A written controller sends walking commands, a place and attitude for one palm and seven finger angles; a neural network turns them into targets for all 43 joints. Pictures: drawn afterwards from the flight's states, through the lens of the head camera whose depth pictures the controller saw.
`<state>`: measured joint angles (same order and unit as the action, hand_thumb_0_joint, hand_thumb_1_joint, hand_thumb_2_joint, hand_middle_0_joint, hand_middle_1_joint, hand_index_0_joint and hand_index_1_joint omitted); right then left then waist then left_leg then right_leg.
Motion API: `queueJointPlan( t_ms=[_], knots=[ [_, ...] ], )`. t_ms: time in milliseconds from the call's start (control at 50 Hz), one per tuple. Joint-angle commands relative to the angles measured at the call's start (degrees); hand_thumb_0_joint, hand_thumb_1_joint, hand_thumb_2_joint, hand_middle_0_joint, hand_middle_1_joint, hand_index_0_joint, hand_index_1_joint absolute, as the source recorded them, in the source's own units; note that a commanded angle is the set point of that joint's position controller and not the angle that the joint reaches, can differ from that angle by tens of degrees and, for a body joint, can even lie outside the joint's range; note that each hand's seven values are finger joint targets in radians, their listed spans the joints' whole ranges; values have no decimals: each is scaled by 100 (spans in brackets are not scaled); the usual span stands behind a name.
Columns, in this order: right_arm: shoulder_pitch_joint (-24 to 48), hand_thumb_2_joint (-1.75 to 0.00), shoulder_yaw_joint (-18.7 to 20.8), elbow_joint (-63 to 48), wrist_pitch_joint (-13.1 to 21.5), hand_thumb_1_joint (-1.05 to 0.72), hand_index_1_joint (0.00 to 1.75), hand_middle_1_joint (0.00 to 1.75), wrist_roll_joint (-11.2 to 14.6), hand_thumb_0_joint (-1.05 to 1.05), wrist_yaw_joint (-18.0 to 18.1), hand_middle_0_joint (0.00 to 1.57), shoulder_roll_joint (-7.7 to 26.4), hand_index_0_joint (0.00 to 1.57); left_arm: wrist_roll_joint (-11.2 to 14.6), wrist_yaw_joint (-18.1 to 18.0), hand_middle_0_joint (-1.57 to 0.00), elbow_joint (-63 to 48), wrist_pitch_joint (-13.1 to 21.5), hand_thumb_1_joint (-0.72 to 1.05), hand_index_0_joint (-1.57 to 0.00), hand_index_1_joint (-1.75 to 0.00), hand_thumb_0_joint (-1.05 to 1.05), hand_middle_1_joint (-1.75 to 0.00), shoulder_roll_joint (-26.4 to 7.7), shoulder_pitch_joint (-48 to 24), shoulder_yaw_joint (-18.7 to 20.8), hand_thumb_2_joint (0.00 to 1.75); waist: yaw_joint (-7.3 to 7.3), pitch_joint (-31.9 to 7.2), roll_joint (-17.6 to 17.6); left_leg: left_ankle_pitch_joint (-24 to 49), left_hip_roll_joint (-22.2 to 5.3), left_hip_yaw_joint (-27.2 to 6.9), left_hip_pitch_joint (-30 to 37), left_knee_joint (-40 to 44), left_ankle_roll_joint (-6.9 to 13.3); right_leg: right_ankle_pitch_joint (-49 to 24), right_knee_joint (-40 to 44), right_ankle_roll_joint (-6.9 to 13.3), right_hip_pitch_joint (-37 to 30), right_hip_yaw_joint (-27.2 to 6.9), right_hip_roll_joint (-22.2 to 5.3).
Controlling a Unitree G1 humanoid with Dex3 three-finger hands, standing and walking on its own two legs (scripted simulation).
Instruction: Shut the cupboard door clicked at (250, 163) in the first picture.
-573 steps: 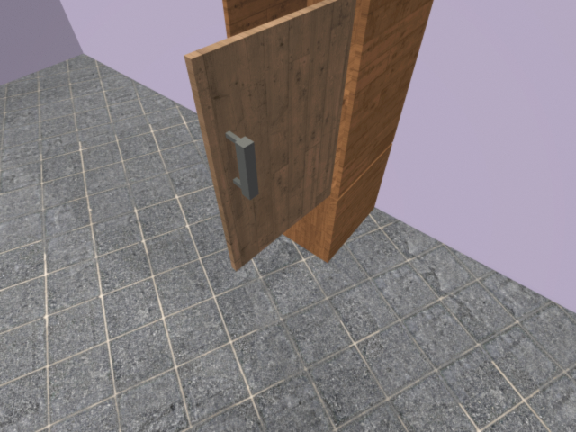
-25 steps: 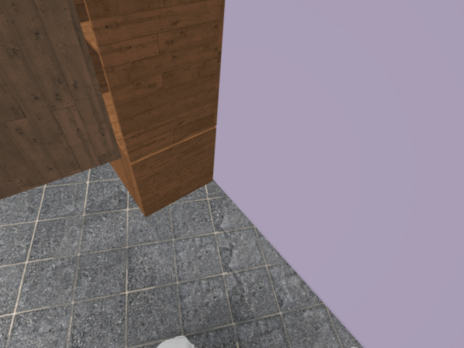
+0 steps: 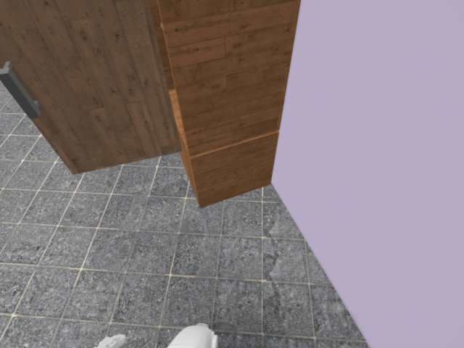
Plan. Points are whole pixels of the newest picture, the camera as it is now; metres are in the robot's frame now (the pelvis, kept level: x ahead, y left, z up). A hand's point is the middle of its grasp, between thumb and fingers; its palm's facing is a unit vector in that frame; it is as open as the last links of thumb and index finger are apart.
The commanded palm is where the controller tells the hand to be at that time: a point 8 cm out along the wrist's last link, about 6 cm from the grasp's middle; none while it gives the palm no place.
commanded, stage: turn to face it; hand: left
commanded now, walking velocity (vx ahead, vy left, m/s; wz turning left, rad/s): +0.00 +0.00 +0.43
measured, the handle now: (21, 90) +0.68 +0.57 +0.04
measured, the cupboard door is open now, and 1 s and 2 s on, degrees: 84 84 84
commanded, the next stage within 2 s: take the last steps up to it in 0.34 s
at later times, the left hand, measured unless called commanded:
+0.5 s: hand out of the picture +0.04 +0.22 -0.16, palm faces +0.23 -0.94 -0.27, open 7.4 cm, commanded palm none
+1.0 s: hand out of the picture +0.03 +0.27 -0.17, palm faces +0.34 -0.92 -0.19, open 7.4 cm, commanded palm none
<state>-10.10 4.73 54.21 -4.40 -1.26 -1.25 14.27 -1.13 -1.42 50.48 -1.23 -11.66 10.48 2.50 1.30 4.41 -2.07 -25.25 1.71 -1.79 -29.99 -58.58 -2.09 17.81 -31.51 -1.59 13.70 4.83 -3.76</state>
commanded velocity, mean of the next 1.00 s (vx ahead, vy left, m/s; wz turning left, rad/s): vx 0.17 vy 0.05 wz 0.17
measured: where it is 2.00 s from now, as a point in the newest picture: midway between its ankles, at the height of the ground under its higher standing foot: (205, 324)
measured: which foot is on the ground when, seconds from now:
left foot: up 0.00-0.18, down 0.20-0.50, up 0.52-0.82, down 0.84-1.00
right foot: down 0.00-0.20, up 0.22-0.48, down 0.50-0.84, up 0.86-1.00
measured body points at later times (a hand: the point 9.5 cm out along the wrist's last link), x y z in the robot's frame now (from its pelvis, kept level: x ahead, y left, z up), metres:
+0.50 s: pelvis +0.02 +0.00 +0.00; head +0.05 +0.01 +0.45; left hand +0.03 +0.27 -0.14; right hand +0.16 -0.22 -0.14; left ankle +0.02 +0.12 -0.73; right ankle +0.04 -0.13 -0.73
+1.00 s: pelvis +0.10 +0.09 +0.01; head +0.11 +0.11 +0.45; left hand +0.02 +0.32 -0.16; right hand +0.21 -0.12 -0.13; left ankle +0.06 +0.17 -0.73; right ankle +0.10 -0.05 -0.66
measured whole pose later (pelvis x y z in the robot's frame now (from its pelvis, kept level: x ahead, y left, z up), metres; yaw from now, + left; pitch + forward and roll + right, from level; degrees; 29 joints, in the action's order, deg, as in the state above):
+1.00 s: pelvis +0.10 +0.09 +0.01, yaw +16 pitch +0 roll +1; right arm -14.1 1.1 57.0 3.1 -2.0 0.7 9.0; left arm -1.4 0.8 61.5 -1.0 -12.8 16.8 3.5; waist -1.5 2.9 3.2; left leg -15.7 0.4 7.2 -11.5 -27.1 2.7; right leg 21.9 -62.9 -0.3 26.4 4.3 -6.5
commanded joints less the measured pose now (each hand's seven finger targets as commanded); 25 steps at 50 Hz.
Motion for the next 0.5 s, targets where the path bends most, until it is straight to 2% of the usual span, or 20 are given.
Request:
queueJointPlan(
  t_ms=[0,20,60,80,120,140,160,180,200,220,240,280,320,360,400,420,440,460,480],
  knots=[
    [458,-90,71,-614,136,-90,30,30,34,0,-42,20,325,20,-20,-40,-20,-321,185,90,-20,-30,0,-30,-1002,101,215,90,-162,-357,1664,-90,-294,362,-229,-21,-169,-2843,1122,774,-714,-472,-1472],
    [610,-90,35,-638,149,-90,30,30,55,0,-56,20,237,20,-36,-41,-20,-242,186,90,-20,-30,0,-30,-1073,285,246,90,-277,-390,1394,-128,-251,526,-73,468,-167,-3155,976,755,-903,-398,-1515],
    [722,-90,-49,-651,222,-90,30,30,58,0,-48,20,124,20,-64,-36,-20,-120,185,90,-20,-30,0,-30,-1245,596,289,90,-423,-623,1186,-135,-174,722,290,1446,-126,-3734,547,750,-1228,-397,-1605],
    [647,-90,-75,-619,246,-90,30,30,57,0,-36,20,115,20,-57,-18,-20,-52,180,90,-20,-30,0,-30,-1304,686,293,90,-425,-732,1200,17,-63,842,541,1874,-101,-3939,352,678,-1302,-343,-1558],
    [294,-90,-67,-516,283,-90,30,30,51,0,-13,20,219,20,-9,27,-20,13,172,90,-20,-30,0,-30,-1292,582,292,90,-193,-759,1199,927,-1,832,1429,2854,-5,-3678,-142,353,-819,-88,-1400],
    [-63,-90,-16,-434,326,-90,30,30,31,0,18,20,486,20,46,47,-20,-46,160,90,-20,-30,0,-30,-1235,445,276,90,32,-995,790,1924,-298,532,2260,3339,139,-3229,-755,92,-286,114,-1287],
    [-393,-90,114,-399,388,-90,30,30,-11,0,68,20,1044,20,95,74,-20,-210,129,90,-20,-30,0,-30,-919,421,220,90,199,-1286,-623,3672,-1599,-1124,3237,3446,736,-933,-1864,-306,1041,447,-634],
    [-731,-90,182,-311,361,-90,30,30,15,0,158,20,1390,20,109,57,-20,-382,90,90,-20,-30,0,-30,-654,37,87,90,361,-1325,-1342,5565,-2435,-1960,3187,3552,1506,1915,-2736,-386,1585,34,-273],
    [-710,-90,151,-267,331,-90,30,30,-8,0,181,20,1375,20,78,19,-20,-402,12,90,-20,-30,0,-30,-743,-56,112,90,314,-1186,-827,5017,-2481,-1588,2821,3484,1650,1939,-3070,-267,1468,-371,-346],
    [-472,-90,97,-327,359,-90,30,30,-26,0,224,20,1175,20,58,11,-20,-343,-39,90,-20,-30,0,-30,-703,-167,111,90,237,-919,-575,4434,-2250,-1547,2512,3626,1552,1647,-3144,-264,1589,-382,-346],
    [-272,-90,78,-353,371,-90,30,30,-32,0,269,20,1107,20,47,17,-20,-201,-53,90,-20,-30,0,-30,-653,-210,119,90,179,-810,-848,4234,-2033,-1500,2320,3637,1471,1501,-3113,-262,1584,-463,-341],
    [37,-90,15,-395,364,-90,30,30,-29,0,286,20,961,20,46,54,-20,-68,-94,90,-20,-30,0,-30,-643,-36,122,90,15,-614,-923,3803,-1759,-1067,2033,3687,1283,1213,-2799,-218,1322,-435,-243],
    [155,-90,6,-410,354,-90,30,30,-36,0,283,20,943,20,50,85,-20,5,-93,90,-20,-30,0,-30,-583,67,105,90,-44,-670,-770,3381,-1607,-940,1922,3715,1202,1135,-2271,-187,987,-315,-110],
    [246,-90,10,-403,323,-90,30,30,-41,0,266,20,945,20,49,95,-20,69,-86,90,-20,-30,0,-30,-530,163,101,90,-81,-646,-784,2734,-1519,-926,1632,3788,1128,991,-1686,-152,556,-177,31],
    [314,-90,12,-387,297,-90,30,30,-22,0,244,20,923,20,47,90,-20,144,-46,90,-20,-30,0,-30,-519,394,101,90,-183,-623,-576,2314,-1433,-997,1403,3734,1042,504,-897,-125,66,-91,182],
    [360,-90,-3,-369,300,-90,30,30,5,0,228,20,875,20,38,82,-20,215,-5,90,-20,-30,0,-30,-542,567,97,90,-271,-649,-437,2160,-1326,-891,1218,3586,918,50,-341,-126,-323,-57,204],
    [406,-90,-22,-371,297,-90,30,30,31,0,209,20,751,20,29,64,-20,287,55,90,-20,-30,0,-30,-577,760,124,90,-384,-681,-187,1465,-1043,-737,913,3305,710,-304,422,-109,-850,-134,112],
    [380,-90,-53,-416,279,-90,30,30,76,0,171,20,451,20,-43,39,-20,309,123,90,-20,-30,0,-30,-918,918,191,90,-456,-601,821,215,-419,-229,237,2471,370,549,1372,126,-1210,-1142,-690],
    [481,-90,-95,-574,258,-90,30,30,60,0,116,20,234,20,-78,41,-20,236,156,90,-20,-30,0,-30,-1425,960,300,90,-547,-273,2011,-680,123,313,-373,1208,63,1509,2276,761,-922,-2862,-2006]
  ],
)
